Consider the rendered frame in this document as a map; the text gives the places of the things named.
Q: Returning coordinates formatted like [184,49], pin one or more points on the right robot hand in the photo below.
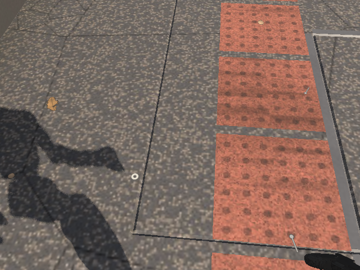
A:
[330,262]

